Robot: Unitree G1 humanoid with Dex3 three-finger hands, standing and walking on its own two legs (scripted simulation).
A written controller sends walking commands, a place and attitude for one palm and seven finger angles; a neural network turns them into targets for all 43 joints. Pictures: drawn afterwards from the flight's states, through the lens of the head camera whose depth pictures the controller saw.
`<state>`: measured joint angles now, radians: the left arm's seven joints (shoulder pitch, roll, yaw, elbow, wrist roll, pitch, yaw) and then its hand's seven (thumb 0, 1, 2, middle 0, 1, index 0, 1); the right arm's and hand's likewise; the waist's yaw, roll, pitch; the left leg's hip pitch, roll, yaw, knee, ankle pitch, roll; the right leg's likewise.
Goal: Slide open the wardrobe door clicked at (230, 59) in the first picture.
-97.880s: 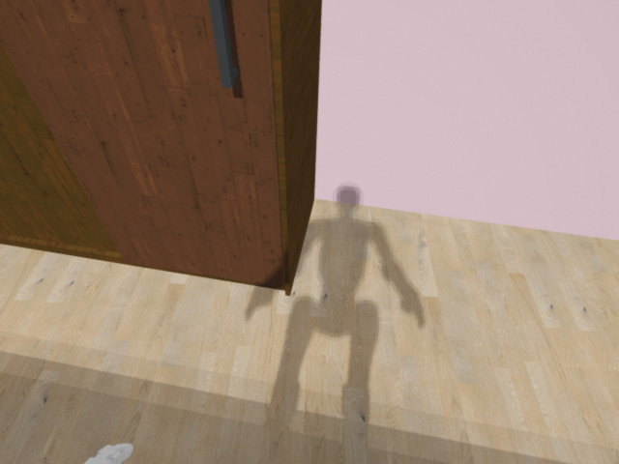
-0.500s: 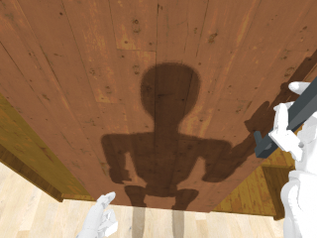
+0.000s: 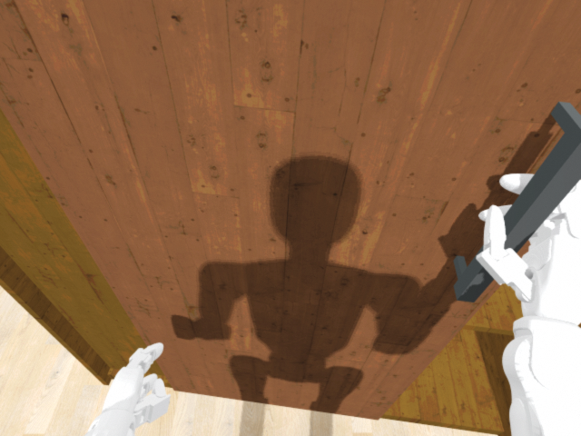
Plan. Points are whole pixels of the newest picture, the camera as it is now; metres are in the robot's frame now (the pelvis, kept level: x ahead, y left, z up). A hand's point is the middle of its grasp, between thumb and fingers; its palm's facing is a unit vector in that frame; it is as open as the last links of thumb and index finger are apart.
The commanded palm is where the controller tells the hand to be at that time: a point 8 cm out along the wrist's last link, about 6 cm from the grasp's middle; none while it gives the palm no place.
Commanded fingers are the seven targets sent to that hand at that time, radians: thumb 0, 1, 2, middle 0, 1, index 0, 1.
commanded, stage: stop walking and hold the door there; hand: right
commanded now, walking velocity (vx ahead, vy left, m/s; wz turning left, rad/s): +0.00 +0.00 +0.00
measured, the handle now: (506, 218) +0.31 -0.21 +0.21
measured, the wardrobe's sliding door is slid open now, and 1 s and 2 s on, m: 0.39 0.39 0.39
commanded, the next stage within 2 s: loosen the grip on the handle in 0.04 s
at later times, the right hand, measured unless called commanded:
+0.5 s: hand (491, 248) +0.28 -0.18 +0.20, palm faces +0.36 +0.93 -0.10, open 12.6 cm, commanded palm +0.23 -0.22 +0.20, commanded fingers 0.00 0.55 -0.20 0.33 1.25 0.33 1.25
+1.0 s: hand (497, 254) +0.27 -0.19 +0.20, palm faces +0.29 +0.94 -0.17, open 14.9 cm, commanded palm +0.23 -0.26 +0.20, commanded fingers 0.00 0.55 -0.20 0.25 1.15 0.25 1.15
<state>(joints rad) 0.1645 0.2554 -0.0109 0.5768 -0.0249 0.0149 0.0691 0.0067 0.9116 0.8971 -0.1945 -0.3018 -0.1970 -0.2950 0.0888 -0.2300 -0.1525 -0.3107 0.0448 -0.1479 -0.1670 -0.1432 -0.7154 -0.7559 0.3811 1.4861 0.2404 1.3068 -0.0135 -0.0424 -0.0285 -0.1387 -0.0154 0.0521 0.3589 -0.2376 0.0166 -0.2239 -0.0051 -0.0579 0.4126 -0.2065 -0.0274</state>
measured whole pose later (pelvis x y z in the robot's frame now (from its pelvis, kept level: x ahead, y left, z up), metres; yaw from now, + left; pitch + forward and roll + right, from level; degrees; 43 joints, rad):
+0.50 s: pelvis -0.03 +0.03 -0.01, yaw +1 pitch -4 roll -1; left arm 0.20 0.21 -0.05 0.63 0.00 -0.13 0.03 0.01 0.91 0.90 -0.20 -0.30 -0.20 -0.30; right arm -0.14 -0.26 -0.23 0.03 0.07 -0.18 -0.14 -0.03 0.22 -0.35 0.44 1.39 0.25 1.26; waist -0.02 -0.02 -0.03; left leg -0.18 -0.03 0.05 0.54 -0.29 0.05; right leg -0.23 -0.03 -0.06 0.51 -0.22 0.00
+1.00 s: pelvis -0.02 +0.03 -0.01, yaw +0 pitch +0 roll -1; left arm 0.18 0.22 -0.02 0.67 -0.02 -0.12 0.06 0.01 0.91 0.90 -0.20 -0.30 -0.20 -0.30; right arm -0.08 -0.32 -0.26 -0.01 0.15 -0.26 0.00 -0.02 0.55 -0.20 0.48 1.29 0.23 1.11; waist -0.04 -0.04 -0.04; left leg -0.26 -0.03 0.06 0.59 -0.33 0.06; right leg -0.31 -0.03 -0.05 0.57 -0.25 0.01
